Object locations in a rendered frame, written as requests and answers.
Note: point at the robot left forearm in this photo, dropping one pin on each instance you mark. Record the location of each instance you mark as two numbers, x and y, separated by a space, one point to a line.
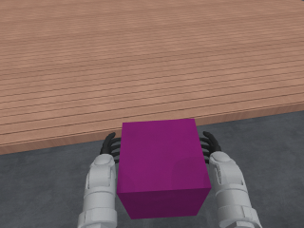
99 195

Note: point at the left robot hand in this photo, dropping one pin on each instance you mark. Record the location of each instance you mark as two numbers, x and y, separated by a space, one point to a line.
107 148

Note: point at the right robot hand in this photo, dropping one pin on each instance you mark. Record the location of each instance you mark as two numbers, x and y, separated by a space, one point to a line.
212 147

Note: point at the carton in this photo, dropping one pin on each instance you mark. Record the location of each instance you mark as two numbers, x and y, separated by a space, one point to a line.
162 171

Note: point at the robot right forearm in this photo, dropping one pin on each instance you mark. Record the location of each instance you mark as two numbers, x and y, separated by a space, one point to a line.
234 206

